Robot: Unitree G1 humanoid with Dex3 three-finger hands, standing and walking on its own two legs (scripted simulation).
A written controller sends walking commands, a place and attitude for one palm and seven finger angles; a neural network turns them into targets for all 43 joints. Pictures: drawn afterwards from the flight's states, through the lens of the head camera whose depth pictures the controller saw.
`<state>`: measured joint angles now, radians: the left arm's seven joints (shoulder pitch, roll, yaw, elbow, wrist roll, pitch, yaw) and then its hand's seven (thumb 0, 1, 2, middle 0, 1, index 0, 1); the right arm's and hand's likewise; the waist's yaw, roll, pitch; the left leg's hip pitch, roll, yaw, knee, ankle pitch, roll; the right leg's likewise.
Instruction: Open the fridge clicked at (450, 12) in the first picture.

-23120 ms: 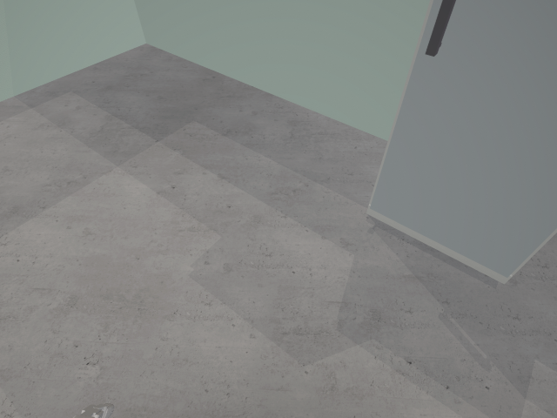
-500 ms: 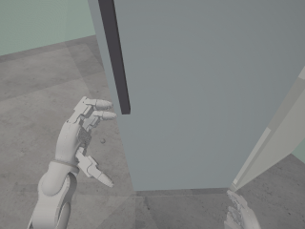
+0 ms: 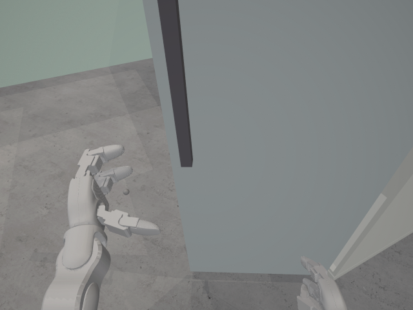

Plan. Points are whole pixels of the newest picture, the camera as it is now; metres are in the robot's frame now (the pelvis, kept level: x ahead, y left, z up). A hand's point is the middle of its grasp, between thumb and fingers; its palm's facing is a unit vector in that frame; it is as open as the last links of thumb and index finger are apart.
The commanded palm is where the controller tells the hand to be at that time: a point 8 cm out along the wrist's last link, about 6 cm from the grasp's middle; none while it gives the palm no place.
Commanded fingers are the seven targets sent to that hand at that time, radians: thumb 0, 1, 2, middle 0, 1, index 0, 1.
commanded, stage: draw the hand back to the body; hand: left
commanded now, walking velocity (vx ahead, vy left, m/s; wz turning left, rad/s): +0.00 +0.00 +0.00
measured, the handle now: (179, 81) +0.44 +0.11 +0.27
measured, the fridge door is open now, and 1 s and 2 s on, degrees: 62 62 62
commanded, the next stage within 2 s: step back with the hand held close in 1.30 s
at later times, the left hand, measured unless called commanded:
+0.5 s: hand (76, 214) +0.20 +0.23 +0.16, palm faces +0.32 -0.90 -0.28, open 13.0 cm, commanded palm +0.16 +0.27 +0.18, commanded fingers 0.00 0.17 0.55 -0.22 -0.73 -0.22 -0.73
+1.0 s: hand (28, 216) +0.19 +0.30 +0.17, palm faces +0.46 -0.81 -0.37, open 8.1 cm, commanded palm +0.14 +0.32 +0.19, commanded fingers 0.00 0.90 0.90 -0.20 -0.30 -0.20 -0.30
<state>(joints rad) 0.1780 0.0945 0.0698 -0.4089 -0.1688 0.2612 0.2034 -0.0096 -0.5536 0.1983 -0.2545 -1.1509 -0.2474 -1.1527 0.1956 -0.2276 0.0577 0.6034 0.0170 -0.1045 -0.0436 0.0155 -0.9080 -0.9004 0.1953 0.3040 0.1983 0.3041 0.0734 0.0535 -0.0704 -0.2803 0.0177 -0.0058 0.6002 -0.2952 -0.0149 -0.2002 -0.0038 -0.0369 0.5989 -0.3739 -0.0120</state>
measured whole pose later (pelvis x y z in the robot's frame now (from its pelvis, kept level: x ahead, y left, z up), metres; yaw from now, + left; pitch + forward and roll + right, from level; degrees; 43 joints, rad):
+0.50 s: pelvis -0.01 +0.01 +0.01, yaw -1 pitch -5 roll +0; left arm 0.34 0.30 0.17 -0.39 -0.08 0.01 0.08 -0.01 -0.17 0.39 -0.24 -0.92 -0.24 -0.93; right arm 0.18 -0.22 0.07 0.63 -0.01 -0.07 -0.08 0.01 -0.91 -0.90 0.20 0.30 0.20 0.30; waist 0.09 0.05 0.02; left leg -0.15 0.01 0.01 0.44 -0.21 0.00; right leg -0.06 -0.01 -0.02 0.42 -0.27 0.00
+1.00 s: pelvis +0.00 +0.03 +0.02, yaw -2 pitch -5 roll +0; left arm 0.43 0.34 0.36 -0.35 -0.08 -0.07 0.09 0.01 0.72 0.81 -0.22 -0.40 -0.21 -0.41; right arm 0.19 -0.22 0.02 0.65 0.00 -0.11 -0.08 0.01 -0.91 -0.90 0.20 0.30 0.20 0.30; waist 0.09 0.05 0.02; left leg -0.13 0.00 0.03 0.42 -0.21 0.02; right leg -0.04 -0.02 0.00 0.38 -0.25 0.02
